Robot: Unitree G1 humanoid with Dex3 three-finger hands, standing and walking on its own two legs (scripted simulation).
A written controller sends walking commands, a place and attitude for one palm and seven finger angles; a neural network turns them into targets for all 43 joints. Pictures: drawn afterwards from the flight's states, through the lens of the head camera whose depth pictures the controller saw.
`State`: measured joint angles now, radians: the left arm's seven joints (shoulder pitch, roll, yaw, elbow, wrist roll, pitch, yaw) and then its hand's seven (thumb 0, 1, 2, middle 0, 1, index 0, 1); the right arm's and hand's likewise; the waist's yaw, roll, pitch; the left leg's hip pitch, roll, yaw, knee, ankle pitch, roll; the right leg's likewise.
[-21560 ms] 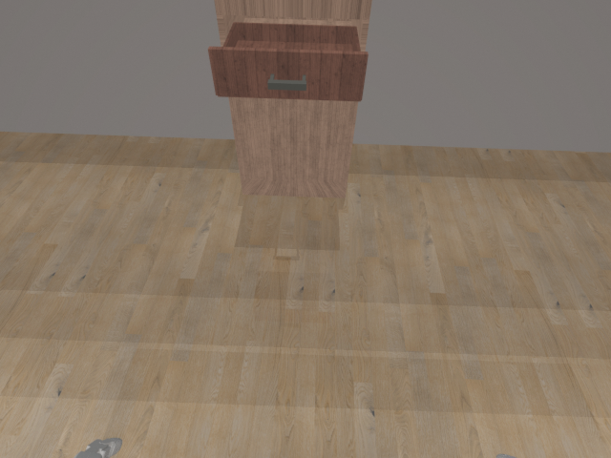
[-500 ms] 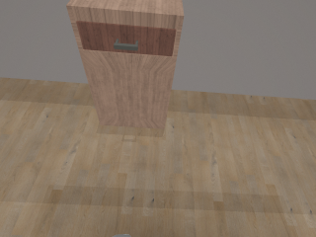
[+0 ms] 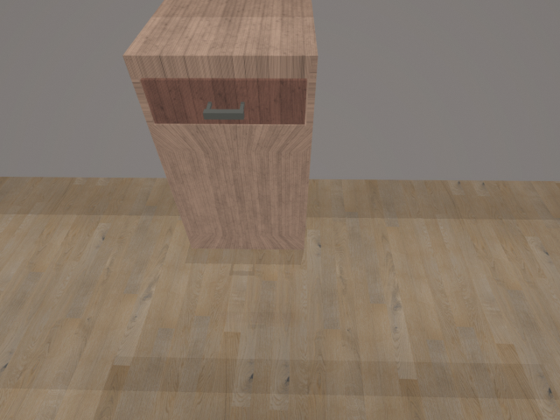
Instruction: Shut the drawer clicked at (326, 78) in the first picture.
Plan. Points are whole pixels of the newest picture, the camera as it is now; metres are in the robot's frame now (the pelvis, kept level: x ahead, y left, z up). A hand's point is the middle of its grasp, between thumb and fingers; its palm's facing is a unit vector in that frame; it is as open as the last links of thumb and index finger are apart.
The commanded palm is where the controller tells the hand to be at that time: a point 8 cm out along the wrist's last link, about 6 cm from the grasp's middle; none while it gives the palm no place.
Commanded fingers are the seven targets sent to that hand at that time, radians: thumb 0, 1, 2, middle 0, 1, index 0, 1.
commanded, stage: let the arm hang, fingers relaxed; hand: left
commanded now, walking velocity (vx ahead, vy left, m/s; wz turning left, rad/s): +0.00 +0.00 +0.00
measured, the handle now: (224, 109) +0.88 +0.21 -0.05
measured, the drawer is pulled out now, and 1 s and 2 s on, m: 0.00 0.00 0.00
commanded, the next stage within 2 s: look to check the result in 0.24 s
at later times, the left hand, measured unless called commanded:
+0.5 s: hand out of the picture +0.09 +0.22 -0.16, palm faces -0.01 -0.95 -0.30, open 7.4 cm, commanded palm none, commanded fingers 0.00 0.90 0.90 -0.20 -0.30 -0.20 -0.30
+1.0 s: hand out of the picture +0.11 +0.21 -0.16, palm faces +0.00 -0.95 -0.31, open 7.4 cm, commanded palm none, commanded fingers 0.00 0.90 0.90 -0.20 -0.30 -0.20 -0.30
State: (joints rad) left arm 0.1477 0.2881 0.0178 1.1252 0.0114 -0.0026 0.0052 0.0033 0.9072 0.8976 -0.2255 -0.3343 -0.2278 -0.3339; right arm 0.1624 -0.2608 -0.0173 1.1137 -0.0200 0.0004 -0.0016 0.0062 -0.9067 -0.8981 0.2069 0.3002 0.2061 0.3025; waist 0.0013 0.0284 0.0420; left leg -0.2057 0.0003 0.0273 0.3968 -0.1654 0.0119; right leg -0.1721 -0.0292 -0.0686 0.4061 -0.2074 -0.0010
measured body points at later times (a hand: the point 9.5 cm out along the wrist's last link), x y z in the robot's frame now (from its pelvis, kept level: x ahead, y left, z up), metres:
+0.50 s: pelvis +0.02 -0.01 +0.00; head +0.04 -0.02 +0.45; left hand +0.09 +0.27 -0.14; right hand +0.07 -0.29 -0.14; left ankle +0.03 +0.11 -0.74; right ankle +0.01 -0.12 -0.74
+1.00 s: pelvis +0.04 -0.02 +0.00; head +0.05 -0.03 +0.45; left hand +0.11 +0.26 -0.13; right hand +0.10 -0.30 -0.14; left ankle +0.03 +0.11 -0.74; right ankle +0.01 -0.12 -0.74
